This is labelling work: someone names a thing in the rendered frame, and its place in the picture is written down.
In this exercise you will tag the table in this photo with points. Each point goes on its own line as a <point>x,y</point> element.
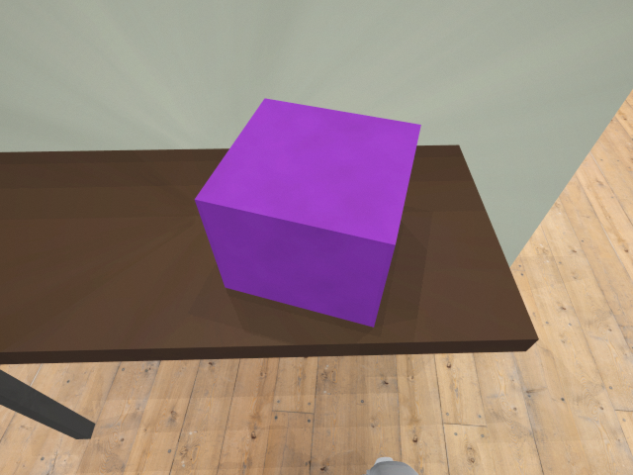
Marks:
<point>104,257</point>

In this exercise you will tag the carton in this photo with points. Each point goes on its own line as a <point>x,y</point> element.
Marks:
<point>306,205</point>

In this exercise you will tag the robot right shin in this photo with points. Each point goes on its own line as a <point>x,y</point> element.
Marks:
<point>381,459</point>

